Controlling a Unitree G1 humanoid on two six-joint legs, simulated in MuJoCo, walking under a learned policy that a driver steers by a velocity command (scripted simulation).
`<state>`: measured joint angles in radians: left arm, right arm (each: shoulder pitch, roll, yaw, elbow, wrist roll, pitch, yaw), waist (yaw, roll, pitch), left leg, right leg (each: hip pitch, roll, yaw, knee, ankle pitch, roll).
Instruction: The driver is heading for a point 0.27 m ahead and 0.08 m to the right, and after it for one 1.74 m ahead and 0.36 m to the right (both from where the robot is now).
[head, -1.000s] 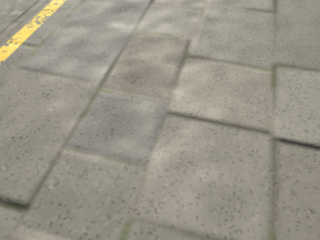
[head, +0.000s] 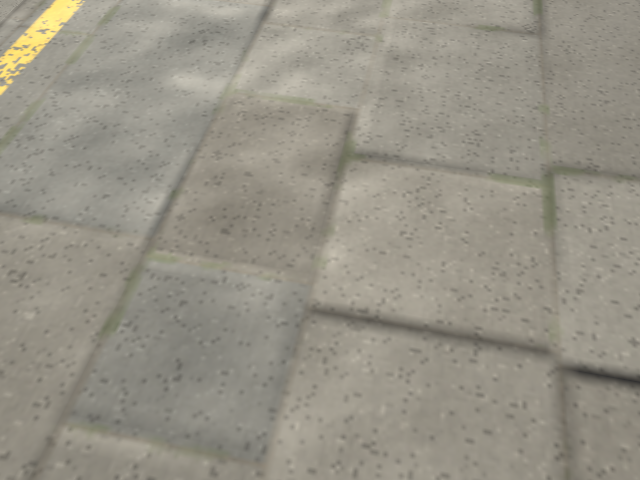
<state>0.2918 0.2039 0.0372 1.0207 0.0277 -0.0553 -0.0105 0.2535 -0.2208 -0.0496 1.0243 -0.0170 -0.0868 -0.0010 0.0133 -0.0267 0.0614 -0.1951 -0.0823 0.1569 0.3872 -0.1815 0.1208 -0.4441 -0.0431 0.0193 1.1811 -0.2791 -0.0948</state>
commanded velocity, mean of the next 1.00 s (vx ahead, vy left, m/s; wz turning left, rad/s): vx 0.14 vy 0.00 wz -0.42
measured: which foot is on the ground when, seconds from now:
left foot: down 0.00-0.32, up 0.34-0.88, down 0.90-1.00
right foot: up 0.00-0.30, down 0.32-0.90, up 0.92-1.00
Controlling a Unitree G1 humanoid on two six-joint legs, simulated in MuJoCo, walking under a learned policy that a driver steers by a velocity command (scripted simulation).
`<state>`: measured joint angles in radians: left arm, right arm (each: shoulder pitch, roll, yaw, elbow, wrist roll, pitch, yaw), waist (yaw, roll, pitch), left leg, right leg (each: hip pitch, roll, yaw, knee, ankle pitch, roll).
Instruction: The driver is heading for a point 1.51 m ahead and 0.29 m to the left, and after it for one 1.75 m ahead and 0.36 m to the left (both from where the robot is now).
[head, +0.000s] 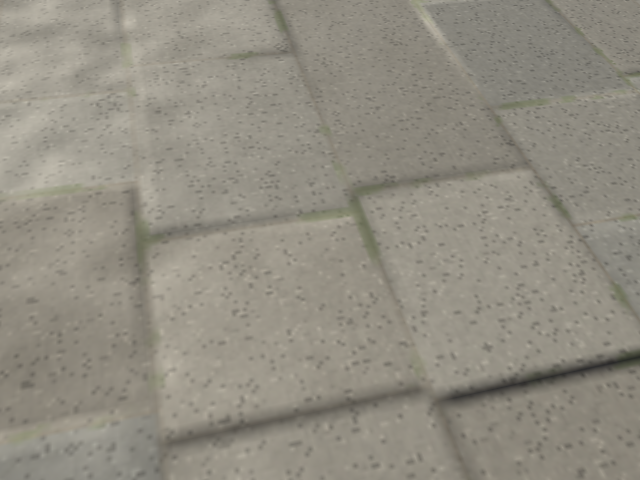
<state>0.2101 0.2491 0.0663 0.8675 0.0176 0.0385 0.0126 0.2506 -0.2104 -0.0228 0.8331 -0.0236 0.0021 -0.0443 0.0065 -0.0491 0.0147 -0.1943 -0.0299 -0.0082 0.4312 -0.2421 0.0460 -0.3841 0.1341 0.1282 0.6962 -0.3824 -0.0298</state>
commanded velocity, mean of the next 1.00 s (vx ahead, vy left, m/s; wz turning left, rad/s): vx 0.30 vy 0.00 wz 0.00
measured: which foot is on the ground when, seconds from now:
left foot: down 0.00-0.96, up 0.98-1.00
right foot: up 0.00-0.22, down 0.24-0.50, up 0.52-0.92, down 0.94-1.00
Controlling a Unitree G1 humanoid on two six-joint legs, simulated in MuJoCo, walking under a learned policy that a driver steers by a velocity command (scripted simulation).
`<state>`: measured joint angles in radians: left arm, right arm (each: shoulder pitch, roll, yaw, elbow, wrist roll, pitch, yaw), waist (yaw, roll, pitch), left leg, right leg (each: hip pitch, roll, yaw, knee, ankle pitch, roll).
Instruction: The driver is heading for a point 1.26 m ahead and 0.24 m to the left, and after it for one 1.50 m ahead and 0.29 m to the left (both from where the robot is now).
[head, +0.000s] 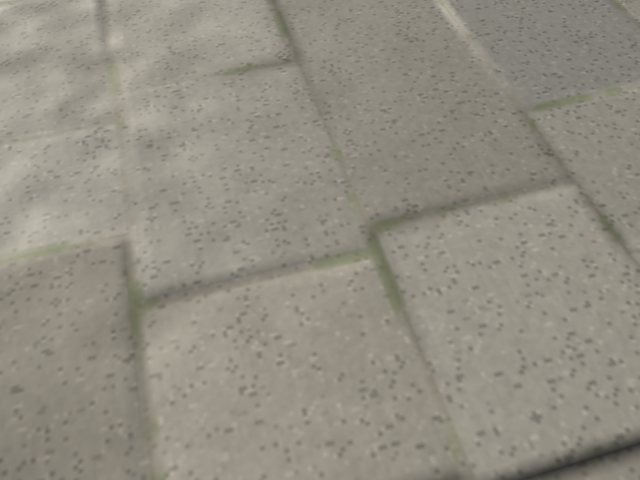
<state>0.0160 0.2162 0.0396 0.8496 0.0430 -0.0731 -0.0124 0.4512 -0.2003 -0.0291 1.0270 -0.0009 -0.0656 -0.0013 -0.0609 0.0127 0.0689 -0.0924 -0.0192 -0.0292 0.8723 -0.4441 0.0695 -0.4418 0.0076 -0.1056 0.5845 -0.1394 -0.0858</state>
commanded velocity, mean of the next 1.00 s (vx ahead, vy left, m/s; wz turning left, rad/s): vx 0.50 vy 0.00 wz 0.34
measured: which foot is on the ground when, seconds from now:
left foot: up 0.00-0.48, down 0.50-1.00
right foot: down 0.00-0.48, up 0.50-1.00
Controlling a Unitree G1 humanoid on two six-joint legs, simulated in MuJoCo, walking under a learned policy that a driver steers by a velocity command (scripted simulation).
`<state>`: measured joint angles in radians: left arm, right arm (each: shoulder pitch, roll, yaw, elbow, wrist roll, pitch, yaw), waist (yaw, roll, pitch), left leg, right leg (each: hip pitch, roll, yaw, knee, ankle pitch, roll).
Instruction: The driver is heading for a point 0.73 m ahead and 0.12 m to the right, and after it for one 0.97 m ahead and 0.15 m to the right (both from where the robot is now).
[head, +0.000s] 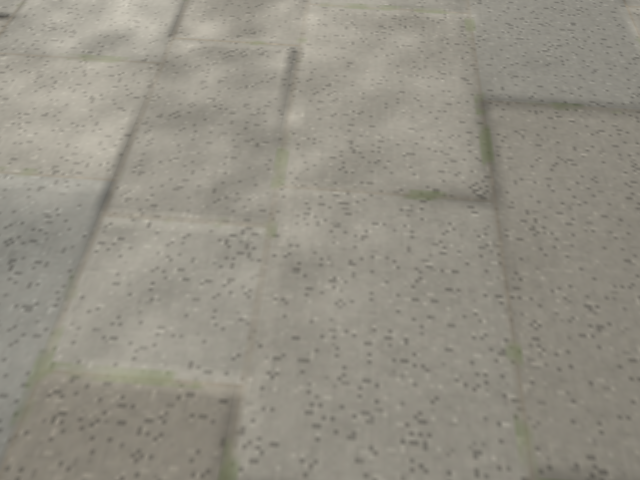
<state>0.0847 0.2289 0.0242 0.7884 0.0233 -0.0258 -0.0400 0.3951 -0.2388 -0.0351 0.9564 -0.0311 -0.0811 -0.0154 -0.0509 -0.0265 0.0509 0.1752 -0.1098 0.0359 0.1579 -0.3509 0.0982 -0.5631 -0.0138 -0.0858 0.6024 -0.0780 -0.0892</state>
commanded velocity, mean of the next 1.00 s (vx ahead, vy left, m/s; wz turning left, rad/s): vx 0.50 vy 0.00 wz -0.34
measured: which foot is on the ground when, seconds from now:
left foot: down 0.00-0.06, up 0.08-0.56, down 0.58-1.00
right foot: up 0.00-0.02, down 0.04-0.58, up 0.60-1.00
